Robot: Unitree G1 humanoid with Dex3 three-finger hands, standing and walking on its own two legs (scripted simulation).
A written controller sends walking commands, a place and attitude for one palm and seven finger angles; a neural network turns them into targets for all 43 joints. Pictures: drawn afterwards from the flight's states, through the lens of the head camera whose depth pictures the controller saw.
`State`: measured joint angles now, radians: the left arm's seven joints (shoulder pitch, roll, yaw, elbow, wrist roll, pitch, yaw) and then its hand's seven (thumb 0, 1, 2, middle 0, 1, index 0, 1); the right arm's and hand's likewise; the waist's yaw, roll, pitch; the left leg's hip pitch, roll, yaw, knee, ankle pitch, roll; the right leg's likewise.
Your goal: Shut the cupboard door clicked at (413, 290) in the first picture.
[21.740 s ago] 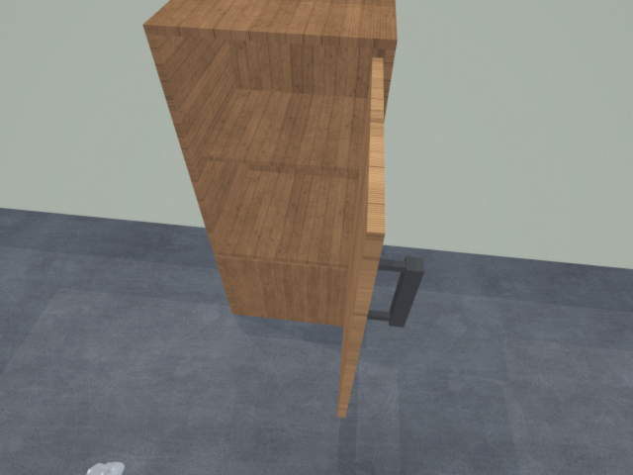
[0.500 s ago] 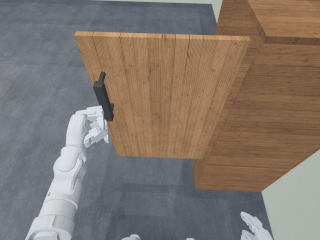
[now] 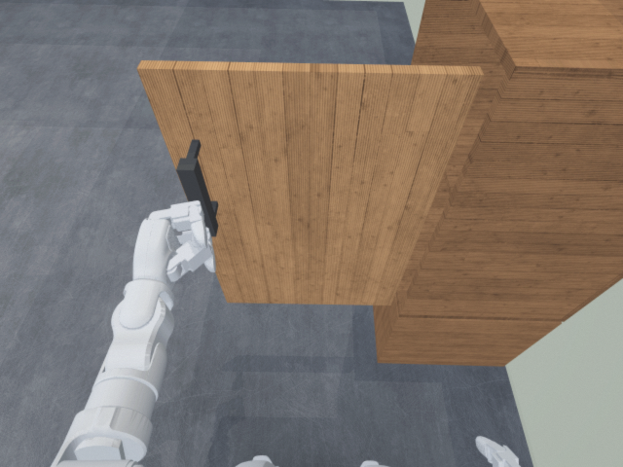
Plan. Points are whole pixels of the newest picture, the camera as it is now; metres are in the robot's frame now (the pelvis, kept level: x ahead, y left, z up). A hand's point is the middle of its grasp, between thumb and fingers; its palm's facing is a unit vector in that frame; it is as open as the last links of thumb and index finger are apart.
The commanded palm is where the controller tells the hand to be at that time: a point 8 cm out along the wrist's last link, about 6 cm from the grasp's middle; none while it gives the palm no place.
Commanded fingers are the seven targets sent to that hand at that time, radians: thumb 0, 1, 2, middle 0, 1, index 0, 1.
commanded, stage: push the door shut along its arc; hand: left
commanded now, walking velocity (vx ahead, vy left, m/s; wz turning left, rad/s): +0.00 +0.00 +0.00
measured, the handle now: (202, 190) +0.48 +0.17 +0.07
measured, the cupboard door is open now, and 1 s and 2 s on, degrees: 91 77 66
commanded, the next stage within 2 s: pull the fist back off the door in 1.90 s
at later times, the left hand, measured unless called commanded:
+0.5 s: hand (210, 219) +0.42 +0.15 +0.07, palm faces -0.10 -0.99 -0.04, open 3.0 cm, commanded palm +0.41 +0.18 +0.07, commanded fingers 0.00 0.90 0.90 -1.30 -1.50 -1.30 -1.50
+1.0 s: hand (247, 185) +0.48 +0.10 +0.07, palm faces -0.24 -0.97 -0.03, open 3.1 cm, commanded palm +0.48 +0.15 +0.07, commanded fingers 0.00 0.90 0.90 -1.30 -1.50 -1.30 -1.50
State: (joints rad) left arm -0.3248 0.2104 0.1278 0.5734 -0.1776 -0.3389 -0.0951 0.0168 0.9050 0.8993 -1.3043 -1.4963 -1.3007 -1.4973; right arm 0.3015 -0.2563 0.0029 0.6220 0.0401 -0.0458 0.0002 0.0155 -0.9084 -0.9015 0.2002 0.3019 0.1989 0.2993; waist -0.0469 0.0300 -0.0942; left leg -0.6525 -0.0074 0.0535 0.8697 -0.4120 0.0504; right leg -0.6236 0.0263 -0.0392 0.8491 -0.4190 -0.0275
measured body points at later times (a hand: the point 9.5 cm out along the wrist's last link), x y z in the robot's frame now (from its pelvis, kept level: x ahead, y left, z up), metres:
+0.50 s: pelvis -0.01 +0.00 -0.01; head +0.06 +0.00 +0.44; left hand +0.42 +0.20 +0.08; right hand +0.07 -0.26 -0.12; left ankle +0.01 +0.09 -0.70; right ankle +0.00 -0.10 -0.70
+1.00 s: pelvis -0.02 +0.00 -0.02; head +0.09 +0.01 +0.42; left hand +0.49 +0.16 +0.07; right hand -0.01 -0.26 -0.14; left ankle +0.01 +0.09 -0.70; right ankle +0.00 -0.10 -0.70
